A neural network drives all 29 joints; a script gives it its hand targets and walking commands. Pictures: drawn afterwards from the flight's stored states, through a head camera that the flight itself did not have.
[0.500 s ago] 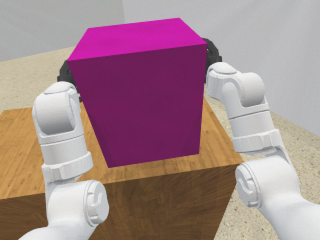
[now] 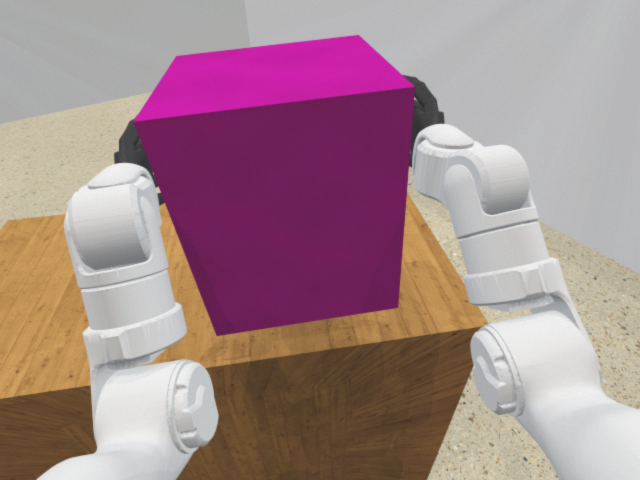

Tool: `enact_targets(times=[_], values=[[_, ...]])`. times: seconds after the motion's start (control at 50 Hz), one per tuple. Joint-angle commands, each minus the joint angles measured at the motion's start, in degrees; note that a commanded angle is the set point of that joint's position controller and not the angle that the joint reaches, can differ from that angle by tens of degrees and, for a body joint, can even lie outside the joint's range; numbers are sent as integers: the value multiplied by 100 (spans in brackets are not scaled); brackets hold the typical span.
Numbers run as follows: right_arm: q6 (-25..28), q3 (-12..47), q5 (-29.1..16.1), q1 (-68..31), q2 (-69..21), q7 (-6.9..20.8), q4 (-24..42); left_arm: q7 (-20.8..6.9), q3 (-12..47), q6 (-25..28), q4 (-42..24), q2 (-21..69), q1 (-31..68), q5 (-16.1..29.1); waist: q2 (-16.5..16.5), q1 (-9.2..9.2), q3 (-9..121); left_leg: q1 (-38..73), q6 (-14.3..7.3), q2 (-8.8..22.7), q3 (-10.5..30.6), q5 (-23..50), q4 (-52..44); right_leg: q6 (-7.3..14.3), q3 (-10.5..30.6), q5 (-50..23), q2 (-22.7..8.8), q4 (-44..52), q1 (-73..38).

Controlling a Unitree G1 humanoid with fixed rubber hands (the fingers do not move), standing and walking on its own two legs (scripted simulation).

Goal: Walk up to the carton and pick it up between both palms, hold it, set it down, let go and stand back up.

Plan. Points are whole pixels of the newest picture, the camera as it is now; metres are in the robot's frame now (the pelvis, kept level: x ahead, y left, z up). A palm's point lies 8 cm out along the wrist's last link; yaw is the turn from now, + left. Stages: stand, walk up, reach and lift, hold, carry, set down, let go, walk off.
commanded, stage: set down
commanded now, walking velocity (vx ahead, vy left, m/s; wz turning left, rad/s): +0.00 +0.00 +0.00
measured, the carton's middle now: (288, 183) +0.38 +0.01 +0.25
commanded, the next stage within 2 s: none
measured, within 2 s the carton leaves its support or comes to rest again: neither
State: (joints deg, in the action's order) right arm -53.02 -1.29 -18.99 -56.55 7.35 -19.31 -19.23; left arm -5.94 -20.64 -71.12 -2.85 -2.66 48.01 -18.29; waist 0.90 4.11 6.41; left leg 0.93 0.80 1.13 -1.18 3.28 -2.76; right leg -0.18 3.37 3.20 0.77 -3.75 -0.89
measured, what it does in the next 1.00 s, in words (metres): stands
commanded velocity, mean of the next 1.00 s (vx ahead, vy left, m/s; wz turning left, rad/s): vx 0.00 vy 0.00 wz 0.00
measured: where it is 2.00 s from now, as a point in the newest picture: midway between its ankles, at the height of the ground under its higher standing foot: outside the picture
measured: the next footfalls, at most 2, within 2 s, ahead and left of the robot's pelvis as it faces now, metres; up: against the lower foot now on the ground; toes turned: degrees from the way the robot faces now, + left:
none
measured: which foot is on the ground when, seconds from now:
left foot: down 0.00-1.00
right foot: down 0.00-1.00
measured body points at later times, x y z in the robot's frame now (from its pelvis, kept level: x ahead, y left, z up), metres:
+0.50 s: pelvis +0.01 +0.00 +0.00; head +0.00 +0.00 +0.45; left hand +0.39 +0.17 +0.23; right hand +0.42 -0.14 +0.25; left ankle +0.02 +0.13 -0.76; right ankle -0.01 -0.12 -0.76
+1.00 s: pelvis +0.02 -0.01 +0.00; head +0.02 -0.02 +0.45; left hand +0.41 +0.16 +0.21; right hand +0.44 -0.14 +0.22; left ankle +0.02 +0.13 -0.76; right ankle -0.01 -0.12 -0.76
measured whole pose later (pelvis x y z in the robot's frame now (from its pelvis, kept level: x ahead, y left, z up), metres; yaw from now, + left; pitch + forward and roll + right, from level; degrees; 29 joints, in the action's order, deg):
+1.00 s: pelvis +0.02 -0.01 +0.00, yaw +2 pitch -3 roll +0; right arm -34.2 -1.0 -8.4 -49.6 4.7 -11.8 -21.2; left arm -5.0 -21.8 -56.3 -2.9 2.3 40.9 -19.3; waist 1.1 5.3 -2.8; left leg 6.0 1.3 1.2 0.1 2.5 -5.2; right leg 0.4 1.1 2.3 0.6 2.9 -8.6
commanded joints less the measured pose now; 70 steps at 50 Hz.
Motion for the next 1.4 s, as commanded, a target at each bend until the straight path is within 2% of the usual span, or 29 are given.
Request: enact_targets(times=[0.0, 0.1, 0.16, 0.28, 0.4, 0.48, 0.56, 0.68, 0.88, 1.1, 1.38], values=[[396, 1145, -838, -3989, -2427, 578, 1346, -906, 2052, 447, -1032, 2096, 4528, 1434, 111, -14, 2506, 1419, -137, -65, 14, 1320, 603, -476, -104, -870, 135, -78, -45], [720, 722, -408, -4211, -2145, 810, 1205, -993, 1729, 727, -604, 1905, 4484, 1195, 52, -79, 2048, 1108, -233, -74, -102, 635, 520, -456, -225, -81, 156, -38, 124], [906, 559, -141, -3956, -1989, 999, 909, -1092, 1546, 965, -450, 1731, 4325, 1011, 50, -88, 1955, 967, -223, -111, -187, 500, 411, -452, -295, -25, 208, -19, 7], [1169, 731, 4, -3320, -1991, 1135, 650, -1150, 1637, 1243, -896, 1689, 4024, 926, 99, 11, 2258, 1552, -97, -185, -196, 1429, 223, -459, -341, -919, 289, 143, -363], [1553, 1092, -4, -3409, -2216, 1171, 1237, -907, 2114, 1411, -1582, 1929, 4074, 1114, 290, 154, 2782, 2223, -3, -212, -109, 2292, 326, -419, -424, -1409, 277, 246, -465], [1718, 1350, -6, -3471, -2381, 1198, 1600, -735, 2381, 1471, -1734, 2095, 3977, 1253, 305, 176, 2981, 2433, 15, -224, -45, 2512, 400, -431, -465, -1724, 257, 226, -563], [1788, 1451, 37, -3344, -2405, 1201, 1622, -670, 2351, 1494, -1598, 2158, 3735, 1261, 188, 140, 2811, 2348, 1, -237, -24, 2439, 381, -470, -467, -1940, 261, 198, -738], [1850, 1410, 148, -3067, -2332, 1193, 1387, -723, 2100, 1535, -1313, 2110, 3423, 1131, 17, 88, 2370, 2011, -27, -274, -56, 2217, 239, -525, -432, -2235, 267, 165, -1091], [2129, 1346, 386, -2941, -2345, 1293, 1193, -743, 1984, 1848, -1159, 2109, 3354, 1032, 0, 88, 2297, 1791, -44, -297, -94, 2063, 38, -537, -434, -2525, 246, 148, -1352], [2570, 1258, 758, -2949, -2496, 1552, 857, -527, 1996, 2342, -863, 2238, 3394, 1030, 31, 72, 2587, 1833, -50, -275, -78, 2007, -26, -513, -468, -2550, 240, 204, -1236], [3160, 919, 1317, -2979, -2722, 1919, 33, -217, 1792, 3004, -121, 2373, 3406, 892, 48, -5, 2792, 1811, -30, -259, -44, 2102, 3, -464, -488, -2704, 255, 268, -1030]])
